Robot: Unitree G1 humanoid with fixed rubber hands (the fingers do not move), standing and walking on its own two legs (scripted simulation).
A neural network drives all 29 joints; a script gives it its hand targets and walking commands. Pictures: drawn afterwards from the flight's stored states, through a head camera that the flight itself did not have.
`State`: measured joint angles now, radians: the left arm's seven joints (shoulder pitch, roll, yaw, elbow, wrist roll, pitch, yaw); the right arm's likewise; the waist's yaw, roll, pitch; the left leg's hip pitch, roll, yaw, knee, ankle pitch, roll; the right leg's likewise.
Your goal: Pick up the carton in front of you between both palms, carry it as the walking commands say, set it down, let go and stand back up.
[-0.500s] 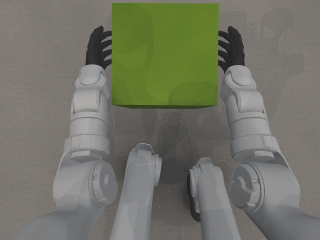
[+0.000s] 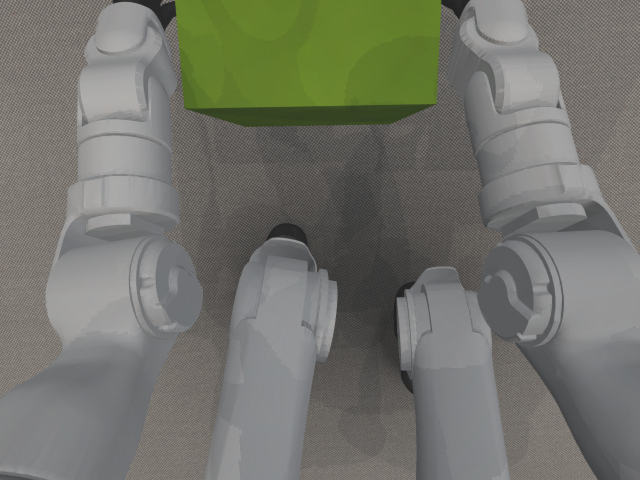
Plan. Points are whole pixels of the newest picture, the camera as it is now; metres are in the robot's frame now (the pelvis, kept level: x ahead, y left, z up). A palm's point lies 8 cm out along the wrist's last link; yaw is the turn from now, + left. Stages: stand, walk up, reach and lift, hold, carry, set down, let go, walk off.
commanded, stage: set down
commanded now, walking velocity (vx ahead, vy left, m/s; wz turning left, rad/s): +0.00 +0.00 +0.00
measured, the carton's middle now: (312, 22) +0.54 +0.15 -0.24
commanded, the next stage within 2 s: none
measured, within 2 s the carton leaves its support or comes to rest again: rests again in 0.52 s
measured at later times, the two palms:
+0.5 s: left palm (168, 29) +0.49 +0.29 -0.20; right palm (474, 18) +0.56 -0.01 -0.20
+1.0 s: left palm (171, 34) +0.49 +0.29 -0.21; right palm (478, 23) +0.56 -0.02 -0.21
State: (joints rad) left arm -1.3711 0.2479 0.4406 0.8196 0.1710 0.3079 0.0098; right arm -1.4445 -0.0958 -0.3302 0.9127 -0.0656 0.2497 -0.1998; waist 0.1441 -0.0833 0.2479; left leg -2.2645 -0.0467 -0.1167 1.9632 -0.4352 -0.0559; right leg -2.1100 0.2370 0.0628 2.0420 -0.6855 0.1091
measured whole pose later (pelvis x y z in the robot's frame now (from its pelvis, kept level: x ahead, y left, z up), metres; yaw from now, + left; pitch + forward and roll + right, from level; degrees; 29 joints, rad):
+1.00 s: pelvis -0.01 -0.01 -0.04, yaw -1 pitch +36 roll +0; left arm -1.46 0.34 0.50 1.02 0.16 0.20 -0.12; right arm -1.58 -0.20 -0.21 1.09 -0.04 0.19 -0.10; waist 0.17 -0.09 0.43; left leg -2.26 0.05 -0.06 2.09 -0.46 -0.04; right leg -2.17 0.22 0.05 2.19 -0.66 0.07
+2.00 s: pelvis +0.00 +0.01 +0.06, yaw +1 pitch +44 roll -4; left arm -1.34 0.39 0.36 0.95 -0.04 0.20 -0.01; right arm -1.43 -0.25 -0.21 0.94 0.02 0.25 -0.15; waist 0.14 -0.06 0.11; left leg -2.13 0.00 -0.06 1.76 -0.41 0.00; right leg -2.00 0.10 0.03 1.84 -0.62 0.06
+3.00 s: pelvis +0.07 +0.03 +0.30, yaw +5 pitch +30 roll -2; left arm -0.39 0.26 0.21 0.59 0.04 0.08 -0.13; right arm -0.44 -0.08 -0.18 0.57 -0.10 0.11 -0.08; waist 0.08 -0.02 -0.03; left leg -1.08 -0.03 -0.03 0.78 -0.21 0.03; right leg -0.96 0.03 0.10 0.80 -0.36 0.06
